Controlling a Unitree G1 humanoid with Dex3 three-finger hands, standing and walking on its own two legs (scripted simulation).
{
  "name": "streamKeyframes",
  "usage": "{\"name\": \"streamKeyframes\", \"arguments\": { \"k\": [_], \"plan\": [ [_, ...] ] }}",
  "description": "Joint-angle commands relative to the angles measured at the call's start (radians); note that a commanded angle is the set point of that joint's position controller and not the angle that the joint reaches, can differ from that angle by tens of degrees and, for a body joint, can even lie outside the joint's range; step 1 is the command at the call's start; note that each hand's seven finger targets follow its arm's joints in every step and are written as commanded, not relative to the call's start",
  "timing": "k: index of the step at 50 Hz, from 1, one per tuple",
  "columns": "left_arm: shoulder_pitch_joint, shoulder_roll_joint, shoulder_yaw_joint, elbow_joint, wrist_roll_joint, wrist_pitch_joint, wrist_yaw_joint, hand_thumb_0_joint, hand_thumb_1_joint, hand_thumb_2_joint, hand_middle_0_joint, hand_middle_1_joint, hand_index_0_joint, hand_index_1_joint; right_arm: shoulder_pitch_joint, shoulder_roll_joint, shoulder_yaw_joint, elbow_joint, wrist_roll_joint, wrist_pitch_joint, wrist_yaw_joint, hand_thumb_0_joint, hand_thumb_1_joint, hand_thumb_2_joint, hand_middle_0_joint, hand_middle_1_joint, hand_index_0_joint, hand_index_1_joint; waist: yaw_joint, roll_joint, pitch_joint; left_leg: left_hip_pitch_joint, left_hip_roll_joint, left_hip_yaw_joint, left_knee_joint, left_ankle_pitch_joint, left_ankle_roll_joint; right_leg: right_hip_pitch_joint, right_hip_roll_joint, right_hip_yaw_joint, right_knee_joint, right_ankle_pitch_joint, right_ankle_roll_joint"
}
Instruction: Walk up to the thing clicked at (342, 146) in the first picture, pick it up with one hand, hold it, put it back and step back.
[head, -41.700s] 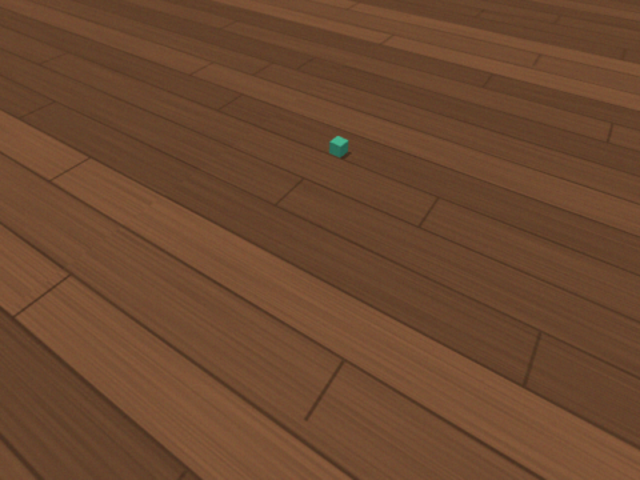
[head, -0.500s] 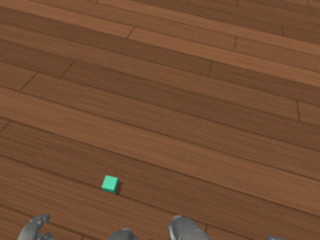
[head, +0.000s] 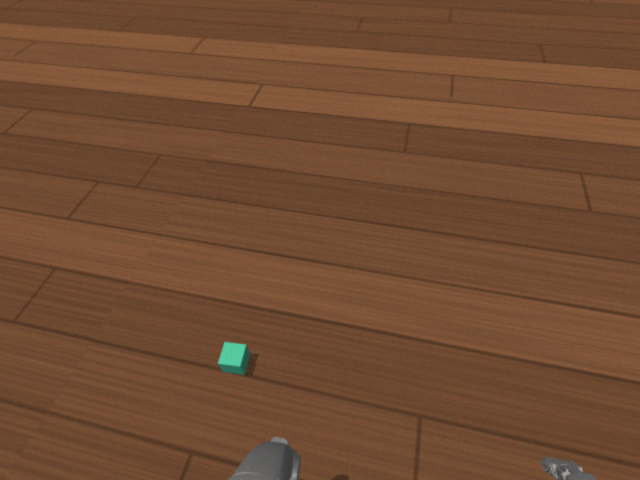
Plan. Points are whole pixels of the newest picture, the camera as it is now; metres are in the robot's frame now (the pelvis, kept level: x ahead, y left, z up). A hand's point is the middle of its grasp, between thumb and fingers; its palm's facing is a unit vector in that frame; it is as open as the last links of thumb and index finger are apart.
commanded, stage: step back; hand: left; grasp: from above
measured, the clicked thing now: (234, 358) +0.56 +0.31 -0.72
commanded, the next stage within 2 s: none
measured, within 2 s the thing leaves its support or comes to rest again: neither
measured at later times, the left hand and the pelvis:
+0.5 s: hand out of the picture -0.07 +0.27 -0.15, palm faces +0.11 -0.93 -0.35, open 7.4 cm; pelvis -0.15 -0.01 +0.01, yaw +6 degrees
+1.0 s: hand out of the picture -0.23 +0.23 -0.13, palm faces +0.11 -0.88 -0.46, open 7.4 cm; pelvis -0.32 -0.06 +0.00, yaw +8 degrees
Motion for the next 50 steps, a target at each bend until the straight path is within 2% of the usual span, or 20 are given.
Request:
{"name": "streamKeyframes", "arguments": {
  "k": [1,4,8,11,13,15,16,17,20,27,29,32,33,34,35,36,38,40,46,50],
  "plan": [
    [-0.216,0.252,0.082,-0.146,-0.003,-0.037,0.034,0.0,0.9,0.9,-0.2,-0.3,-0.2,-0.3,0.102,-0.169,-0.039,-0.039,0.014,-0.036,-0.016,0.0,-0.9,-0.9,0.2,0.3,0.2,0.3,-0.093,-0.184,-0.012,0.019,-0.075,-0.092,0.198,0.055,-0.008,-0.142,-0.155,0.119,-0.35,0.146,-0.089],
    [-0.092,0.23,0.077,-0.151,0.003,-0.037,0.036,0.0,0.9,0.9,-0.2,-0.3,-0.2,-0.3,0.08,-0.189,-0.029,-0.057,0.012,-0.044,-0.019,0.0,-0.9,-0.9,0.2,0.3,0.2,0.3,-0.01,-0.167,-0.085,-0.018,-0.051,-0.045,0.098,0.012,-0.03,0.059,-0.188,0.154,-0.3,0.202,-0.137],
    [-0.042,0.245,0.086,-0.152,0.002,-0.026,0.05,0.0,0.9,0.9,-0.2,-0.3,-0.2,-0.3,0.057,-0.17,-0.026,-0.093,-0.001,-0.056,-0.019,0.0,-0.9,-0.9,0.2,0.3,0.2,0.3,0.029,-0.213,-0.176,0.015,0.04,-0.009,-0.173,-0.081,-0.026,0.249,-0.283,0.198,-0.224,0.379,-0.186],
    [-0.069,0.253,0.078,-0.16,-0.014,-0.013,0.047,0.0,0.9,0.9,-0.2,-0.3,-0.2,-0.3,0.133,-0.165,-0.032,-0.064,-0.009,-0.061,-0.017,0.0,-0.9,-0.9,0.2,0.3,0.2,0.3,0.002,-0.224,-0.224,0.155,0.057,0.053,-0.439,0.029,0.003,0.237,-0.258,0.15,-0.122,0.5,-0.152],
    [-0.075,0.252,0.065,-0.173,-0.027,0.001,0.038,0.0,0.9,0.9,-0.2,-0.3,-0.2,-0.3,0.179,-0.174,-0.042,-0.048,-0.017,-0.065,-0.015,0.0,-0.9,-0.9,0.2,0.3,0.2,0.3,-0.028,-0.163,-0.232,0.3,0.064,0.065,-0.635,0.293,0.019,0.117,-0.204,0.098,-0.053,0.425,-0.089],
    [-0.081,0.195,0.05,-0.184,-0.036,0.003,0.037,0.0,0.9,0.9,-0.2,-0.3,-0.2,-0.3,0.111,-0.317,-0.079,-0.076,-0.037,-0.059,-0.009,0.0,-0.9,-0.9,0.2,0.3,0.2,0.3,-0.012,0.178,-0.192,0.399,0.379,-0.36,-0.662,0.452,0.166,-0.235,0.035,-0.067,0.177,-0.088,0.008],
    [-0.173,0.236,0.076,-0.197,-0.026,0.002,0.051,0.0,0.9,0.9,-0.2,-0.3,-0.2,-0.3,0.092,-0.376,-0.087,-0.098,-0.034,-0.056,-0.004,0.0,-0.9,-0.9,0.2,0.3,0.2,0.3,-0.086,0.237,-0.156,0.208,0.482,-0.461,-0.69,0.464,0.307,-0.179,0.058,0.034,0.377,-0.309,0.026],
    [-0.178,0.253,0.079,-0.182,-0.018,0.003,0.052,0.0,0.9,0.9,-0.2,-0.3,-0.2,-0.3,0.047,-0.338,-0.081,-0.101,-0.036,-0.065,-0.011,0.0,-0.9,-0.9,0.2,0.3,0.2,0.3,-0.066,0.182,-0.098,0.127,0.483,-0.451,-0.693,0.474,0.319,-0.157,0.049,0.109,0.503,-0.283,0.02],
    [-0.056,0.221,0.072,-0.131,-0.042,0.006,0.042,0.0,0.9,0.9,-0.2,-0.3,-0.2,-0.3,-0.048,-0.223,-0.048,-0.126,-0.039,-0.065,-0.021,0.0,-0.9,-0.9,0.2,0.3,0.2,0.3,0.019,0.081,-0.101,0.239,0.291,-0.125,-0.599,0.596,0.198,-0.237,0.107,0.13,0.598,-0.128,0.0],
    [-0.049,0.199,0.059,-0.129,-0.025,-0.022,0.044,0.0,0.9,0.9,-0.2,-0.3,-0.2,-0.3,0.027,-0.216,-0.06,-0.131,-0.022,-0.051,-0.022,0.0,-0.9,-0.9,0.2,0.3,0.2,0.3,-0.052,0.165,-0.167,0.46,0.343,-0.134,-0.496,0.664,0.262,-0.206,0.026,0.047,0.241,-0.18,0.063],
    [-0.022,0.202,0.061,-0.106,-0.024,-0.029,0.041,0.0,0.9,0.9,-0.2,-0.3,-0.2,-0.3,0.013,-0.231,-0.061,-0.139,-0.025,-0.04,-0.016,0.0,-0.9,-0.9,0.2,0.3,0.2,0.3,-0.051,0.195,-0.195,0.437,0.313,-0.118,-0.468,0.635,0.23,-0.124,0.014,-0.014,0.066,-0.136,0.058],
    [0.079,0.199,0.059,-0.037,-0.013,-0.042,0.04,0.0,0.9,0.9,-0.2,-0.3,-0.2,-0.3,-0.042,-0.24,-0.062,-0.147,-0.003,-0.018,-0.009,0.0,-0.9,-0.9,0.2,0.3,0.2,0.3,0.001,0.16,-0.257,0.343,0.268,-0.072,-0.371,0.496,0.162,0.076,0.022,-0.075,-0.295,0.147,0.025],
    [0.083,0.244,0.069,-0.035,-0.002,-0.046,0.041,0.0,0.9,0.9,-0.2,-0.3,-0.2,-0.3,-0.061,-0.21,-0.052,-0.158,0.006,-0.015,-0.006,0.0,-0.9,-0.9,0.2,0.3,0.2,0.3,0.007,0.082,-0.233,0.192,0.217,-0.065,-0.322,0.343,0.105,0.122,-0.037,0.053,-0.262,0.175,-0.003],
    [0.076,0.328,0.092,-0.052,0.007,-0.049,0.038,0.0,0.9,0.9,-0.2,-0.3,-0.2,-0.3,-0.058,-0.155,-0.036,-0.177,0.011,-0.017,-0.006,0.0,-0.9,-0.9,0.2,0.3,0.2,0.3,0.006,-0.18,-0.183,-0.016,0.058,-0.01,-0.169,0.045,0.04,0.127,-0.214,0.341,-0.297,0.17,-0.067],
    [-0.014,0.451,0.112,-0.095,0.01,-0.041,0.036,0.0,0.9,0.9,-0.2,-0.3,-0.2,-0.3,-0.086,-0.172,-0.05,-0.182,0.003,-0.012,-0.027,0.0,-0.9,-0.9,0.2,0.3,0.2,0.3,0.054,-0.354,-0.129,0.022,-0.019,-0.037,0.075,-0.188,0.0,-0.139,-0.422,0.571,-0.387,0.154,-0.262],
    [-0.093,0.425,0.112,-0.128,0.0,-0.045,0.044,0.0,0.9,0.9,-0.2,-0.3,-0.2,-0.3,-0.063,-0.216,-0.071,-0.164,0.009,-0.011,-0.03,0.0,-0.9,-0.9,0.2,0.3,0.2,0.3,0.013,-0.306,-0.06,0.073,0.038,-0.126,0.206,-0.169,-0.002,-0.266,-0.454,0.589,-0.413,0.139,-0.281],
    [-0.161,0.302,0.078,-0.145,-0.004,-0.046,0.047,0.0,0.9,0.9,-0.2,-0.3,-0.2,-0.3,-0.008,-0.218,-0.062,-0.112,0.009,-0.012,-0.019,0.0,-0.9,-0.9,0.2,0.3,0.2,0.3,-0.045,-0.108,-0.038,0.064,-0.033,-0.128,0.246,-0.048,0.009,-0.184,-0.269,0.257,-0.303,0.282,-0.176],
    [-0.152,0.262,0.077,-0.133,0.0,-0.042,0.048,0.0,0.9,0.9,-0.2,-0.3,-0.2,-0.3,0.02,-0.166,-0.038,-0.098,0.009,-0.021,-0.025,0.0,-0.9,-0.9,0.2,0.3,0.2,0.3,-0.045,-0.152,-0.078,0.02,-0.062,-0.088,0.22,-0.004,-0.003,-0.081,-0.177,0.122,-0.233,0.378,-0.106],
    [0.01,0.248,0.077,-0.131,0.004,-0.026,0.066,0.0,0.9,0.9,-0.2,-0.3,-0.2,-0.3,0.0,-0.146,-0.025,-0.117,-0.008,-0.039,-0.031,0.0,-0.9,-0.9,0.2,0.3,0.2,0.3,0.056,-0.22,-0.191,-0.057,0.003,-0.027,-0.061,-0.121,-0.042,0.295,-0.261,0.183,-0.159,0.572,-0.184],
    [-0.059,0.285,0.08,-0.158,-0.012,-0.016,0.073,0.0,0.9,0.9,-0.2,-0.3,-0.2,-0.3,0.103,-0.171,-0.047,-0.085,-0.021,-0.032,-0.022,0.0,-0.9,-0.9,0.2,0.3,0.2,0.3,0.012,-0.266,-0.257,0.152,0.063,0.024,-0.317,-0.057,-0.007,0.205,-0.312,0.209,-0.134,0.575,-0.17]
  ]
}}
